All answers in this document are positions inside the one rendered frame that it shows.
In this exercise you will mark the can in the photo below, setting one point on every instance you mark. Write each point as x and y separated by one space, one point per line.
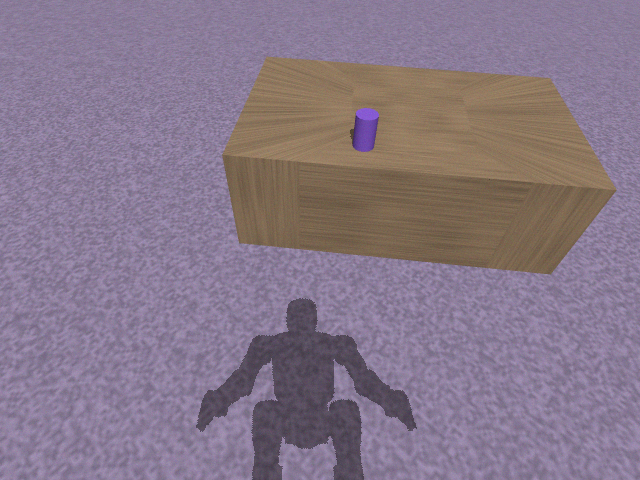
365 128

